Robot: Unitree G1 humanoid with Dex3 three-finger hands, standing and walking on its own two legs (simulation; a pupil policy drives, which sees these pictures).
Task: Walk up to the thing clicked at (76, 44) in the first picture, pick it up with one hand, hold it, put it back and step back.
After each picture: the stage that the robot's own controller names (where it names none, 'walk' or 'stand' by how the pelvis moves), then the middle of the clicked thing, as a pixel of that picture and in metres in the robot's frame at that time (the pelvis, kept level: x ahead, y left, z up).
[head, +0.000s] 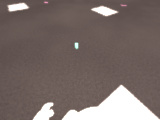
stand; (76, 45) +1.51 +0.38 -0.72
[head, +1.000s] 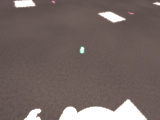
walk; (82, 50) +1.40 +0.16 -0.70
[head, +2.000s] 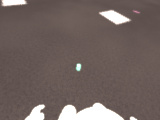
walk; (78, 67) +0.84 +0.15 -0.71
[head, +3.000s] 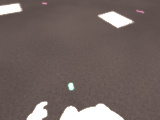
walk; (71, 86) +0.47 +0.24 -0.71
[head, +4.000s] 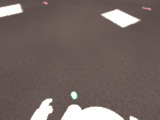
stand; (74, 95) +0.33 +0.20 -0.70
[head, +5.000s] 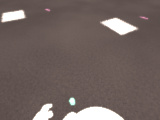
stand; (72, 101) +0.30 +0.21 -0.73
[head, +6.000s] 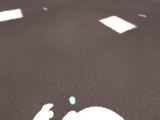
stand; (72, 100) +0.31 +0.21 -0.73
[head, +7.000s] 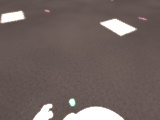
stand; (72, 102) +0.30 +0.20 -0.73
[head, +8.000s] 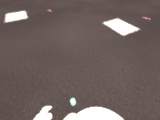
stand; (73, 101) +0.31 +0.20 -0.73
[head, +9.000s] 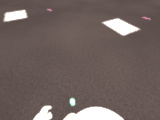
stand; (72, 102) +0.30 +0.20 -0.73
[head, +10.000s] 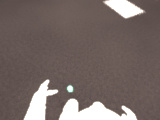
go down; (70, 89) +0.33 +0.20 -0.67
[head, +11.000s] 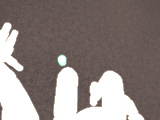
go down; (62, 60) +0.41 +0.22 -0.29
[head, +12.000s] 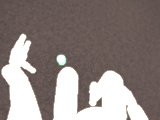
close in; (61, 60) +0.40 +0.22 -0.29
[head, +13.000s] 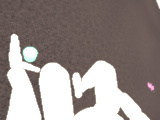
close in; (30, 55) +0.40 +0.26 -0.22
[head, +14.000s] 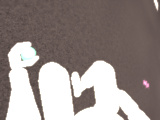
close; (28, 54) +0.39 +0.27 -0.23
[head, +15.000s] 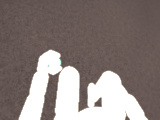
lift; (54, 63) +0.33 +0.26 -0.09
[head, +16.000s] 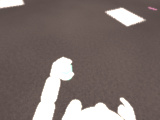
hold; (66, 71) +0.32 +0.17 +0.04
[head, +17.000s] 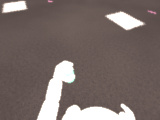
hold; (68, 74) +0.31 +0.17 +0.01
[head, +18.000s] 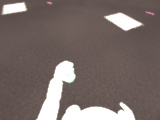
hold; (69, 74) +0.32 +0.17 +0.00
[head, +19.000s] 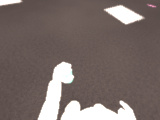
crouch; (67, 75) +0.31 +0.17 -0.03
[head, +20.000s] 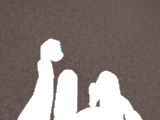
lower; (56, 52) +0.43 +0.22 -0.10
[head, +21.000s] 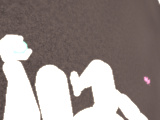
lower; (20, 50) +0.42 +0.28 -0.22
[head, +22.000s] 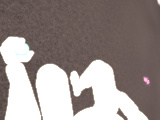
lower; (22, 51) +0.41 +0.28 -0.23
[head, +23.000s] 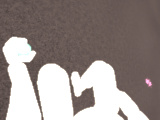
lower; (24, 51) +0.40 +0.28 -0.23
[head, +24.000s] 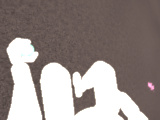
lower; (27, 52) +0.40 +0.28 -0.22
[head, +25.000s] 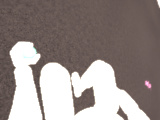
loosen; (29, 54) +0.39 +0.26 -0.23
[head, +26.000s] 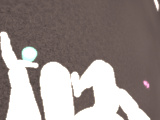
withdraw; (29, 55) +0.39 +0.25 -0.22
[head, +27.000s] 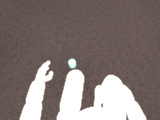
walk; (72, 63) +0.41 +0.20 -0.35
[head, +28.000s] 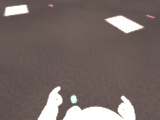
stand; (73, 99) +0.32 +0.16 -0.66
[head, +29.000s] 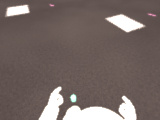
stand; (73, 98) +0.33 +0.18 -0.67
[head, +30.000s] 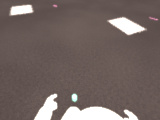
stand; (74, 97) +0.34 +0.17 -0.69
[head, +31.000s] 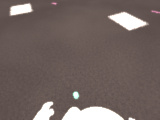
walk; (76, 95) +0.35 +0.18 -0.72
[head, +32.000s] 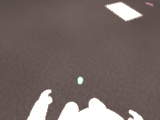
walk; (80, 80) +0.50 +0.07 -0.70
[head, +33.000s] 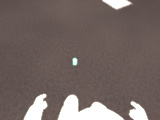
walk; (74, 61) +0.76 +0.24 -0.70
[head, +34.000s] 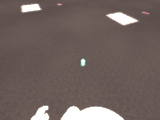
stand; (83, 62) +1.01 +0.19 -0.70
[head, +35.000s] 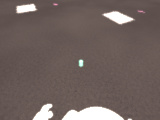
stand; (81, 63) +1.00 +0.19 -0.73
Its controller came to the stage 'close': yes
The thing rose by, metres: 0.71
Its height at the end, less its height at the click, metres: +0.00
